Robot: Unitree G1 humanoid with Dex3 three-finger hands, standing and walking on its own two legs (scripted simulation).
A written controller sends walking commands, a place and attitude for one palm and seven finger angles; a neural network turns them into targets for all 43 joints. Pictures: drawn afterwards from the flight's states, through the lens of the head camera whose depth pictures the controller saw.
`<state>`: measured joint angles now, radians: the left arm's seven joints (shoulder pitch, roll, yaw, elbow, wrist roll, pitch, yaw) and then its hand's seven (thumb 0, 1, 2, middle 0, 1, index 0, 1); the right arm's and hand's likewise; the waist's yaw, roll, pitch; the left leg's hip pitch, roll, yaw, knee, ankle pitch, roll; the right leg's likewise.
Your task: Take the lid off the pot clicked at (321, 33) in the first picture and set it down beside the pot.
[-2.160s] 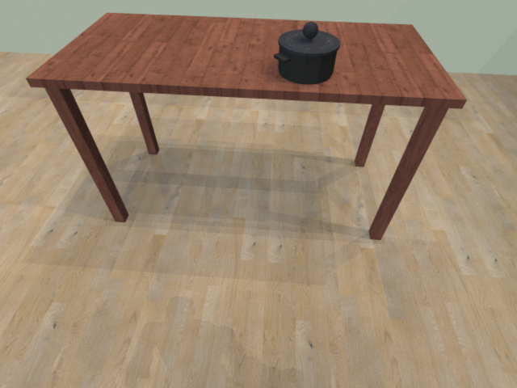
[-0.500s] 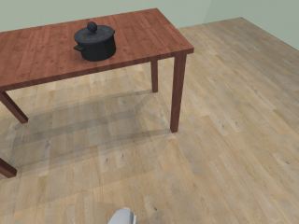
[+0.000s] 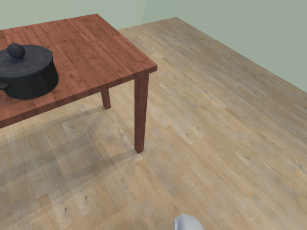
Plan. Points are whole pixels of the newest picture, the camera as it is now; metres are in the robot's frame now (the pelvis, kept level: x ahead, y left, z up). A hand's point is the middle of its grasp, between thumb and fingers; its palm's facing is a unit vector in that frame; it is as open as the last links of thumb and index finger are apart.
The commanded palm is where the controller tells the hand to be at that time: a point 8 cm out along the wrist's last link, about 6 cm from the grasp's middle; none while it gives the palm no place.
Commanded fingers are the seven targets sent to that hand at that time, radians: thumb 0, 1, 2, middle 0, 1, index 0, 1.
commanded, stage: turn to face it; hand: left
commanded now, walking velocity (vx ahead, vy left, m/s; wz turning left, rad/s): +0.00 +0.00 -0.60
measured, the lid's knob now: (16, 50) +0.56 +0.50 +0.13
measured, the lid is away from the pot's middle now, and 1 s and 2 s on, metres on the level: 0.00 0.00 0.00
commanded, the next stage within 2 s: take the last steps up to it in 1.40 s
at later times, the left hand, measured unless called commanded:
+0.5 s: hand (110, 219) +0.18 +0.14 -0.16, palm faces +0.08 -0.99 -0.14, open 7.3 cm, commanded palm none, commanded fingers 0.00 0.90 0.90 -0.20 -0.30 -0.20 -0.30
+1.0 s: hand out of the picture +0.04 +0.21 -0.16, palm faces +0.41 -0.86 -0.29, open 7.4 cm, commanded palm none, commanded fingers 0.00 0.90 0.90 -0.20 -0.30 -0.20 -0.30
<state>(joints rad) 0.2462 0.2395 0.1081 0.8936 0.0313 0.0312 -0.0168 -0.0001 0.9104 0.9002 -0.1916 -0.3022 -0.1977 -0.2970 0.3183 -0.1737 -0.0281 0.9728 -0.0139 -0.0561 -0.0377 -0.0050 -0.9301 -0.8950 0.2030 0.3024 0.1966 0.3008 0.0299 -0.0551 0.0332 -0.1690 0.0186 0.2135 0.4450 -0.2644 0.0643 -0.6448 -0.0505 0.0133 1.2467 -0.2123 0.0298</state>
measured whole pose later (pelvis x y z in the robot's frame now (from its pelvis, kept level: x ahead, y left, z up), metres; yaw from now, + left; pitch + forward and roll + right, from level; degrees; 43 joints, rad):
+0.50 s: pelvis +0.06 -0.02 -0.01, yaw +5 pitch -1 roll -1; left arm 0.13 0.11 0.04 0.93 0.03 0.01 0.03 -0.02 0.91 0.90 -0.20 -0.30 -0.21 -0.30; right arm 0.35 -0.11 -0.04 1.03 -0.02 0.05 0.00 0.00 -0.91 -0.90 0.20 0.30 0.20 0.30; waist -0.06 0.00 0.03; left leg -0.41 0.08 0.07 1.01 -0.50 -0.03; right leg -0.27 -0.09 -0.22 0.54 -0.23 -0.01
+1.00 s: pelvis +0.06 -0.02 +0.00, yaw +22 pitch +1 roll -1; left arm 0.22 0.25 0.09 0.93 0.01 0.06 0.02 0.00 0.91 0.90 -0.19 -0.30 -0.20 -0.30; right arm 0.25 -0.23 -0.06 0.93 -0.03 0.04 -0.01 0.00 -0.90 -0.89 0.20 0.30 0.20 0.30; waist -0.02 0.02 0.04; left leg -0.32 -0.06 -0.13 0.49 -0.19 0.01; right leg -0.39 -0.01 0.02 0.79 -0.40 0.07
